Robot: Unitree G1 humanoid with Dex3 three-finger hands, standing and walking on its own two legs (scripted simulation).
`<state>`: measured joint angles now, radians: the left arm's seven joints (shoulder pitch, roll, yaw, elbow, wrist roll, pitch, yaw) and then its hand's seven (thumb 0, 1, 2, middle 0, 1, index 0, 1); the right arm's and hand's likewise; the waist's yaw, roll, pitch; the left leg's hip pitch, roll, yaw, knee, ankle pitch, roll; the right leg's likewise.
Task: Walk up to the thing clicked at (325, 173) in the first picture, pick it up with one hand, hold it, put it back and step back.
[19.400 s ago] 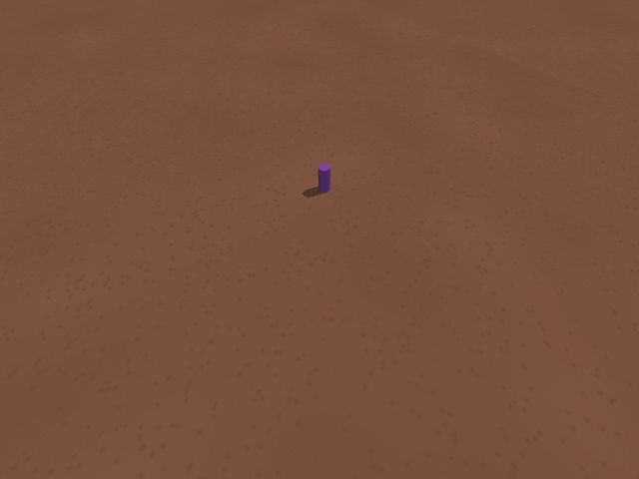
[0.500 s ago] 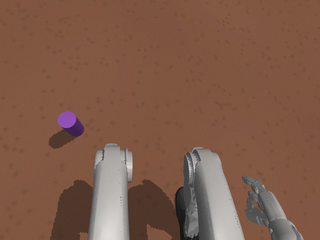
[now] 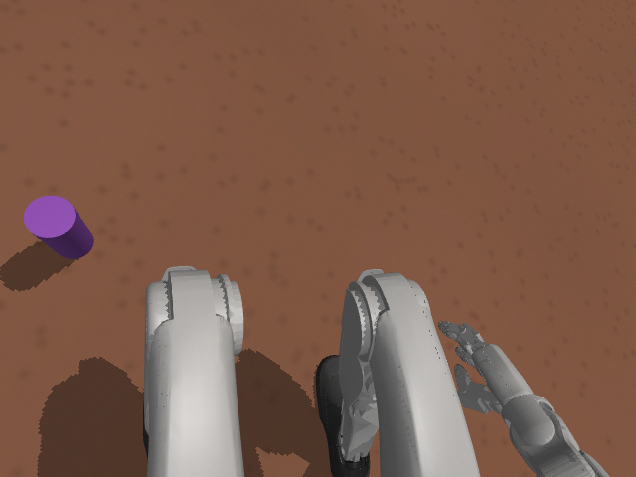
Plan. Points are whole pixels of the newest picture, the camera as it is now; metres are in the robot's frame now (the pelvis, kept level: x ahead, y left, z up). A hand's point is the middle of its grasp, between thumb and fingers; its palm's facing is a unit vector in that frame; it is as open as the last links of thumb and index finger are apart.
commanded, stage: approach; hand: left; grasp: from the side
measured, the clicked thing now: (63, 230) +0.40 +0.33 -0.25
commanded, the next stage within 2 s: close in in 0.10 s
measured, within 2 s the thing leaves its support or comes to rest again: neither
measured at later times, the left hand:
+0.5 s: hand (27, 253) +0.36 +0.35 -0.21, palm faces +0.33 -0.94 +0.07, open 17.6 cm
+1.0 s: hand (64, 245) +0.37 +0.32 -0.22, palm faces +0.40 -0.92 +0.04, open 17.2 cm
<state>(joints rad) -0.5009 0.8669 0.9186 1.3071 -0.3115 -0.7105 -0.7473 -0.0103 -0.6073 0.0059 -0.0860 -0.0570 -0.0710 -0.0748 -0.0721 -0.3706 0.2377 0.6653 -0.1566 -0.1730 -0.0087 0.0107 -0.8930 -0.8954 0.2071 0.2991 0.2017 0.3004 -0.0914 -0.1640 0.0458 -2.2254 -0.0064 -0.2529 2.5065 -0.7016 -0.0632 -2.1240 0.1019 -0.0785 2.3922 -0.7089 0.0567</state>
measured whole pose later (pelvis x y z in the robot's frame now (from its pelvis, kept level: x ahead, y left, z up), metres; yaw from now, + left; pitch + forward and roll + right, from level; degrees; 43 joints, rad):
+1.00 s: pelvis -0.02 +0.03 -0.04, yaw -7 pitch +8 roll -19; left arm -0.47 0.78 0.62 1.43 -0.16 -1.17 -0.08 -0.01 -0.50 0.10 -0.05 -0.08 -0.06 -0.07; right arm -0.17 -0.36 0.49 0.55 -0.36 -0.01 0.15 0.00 -0.89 -0.89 0.21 0.30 0.20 0.30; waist -0.18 -0.29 0.27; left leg -2.21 0.00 -0.40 2.72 -0.72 -0.01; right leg -2.04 0.14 -0.20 2.46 -0.65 0.05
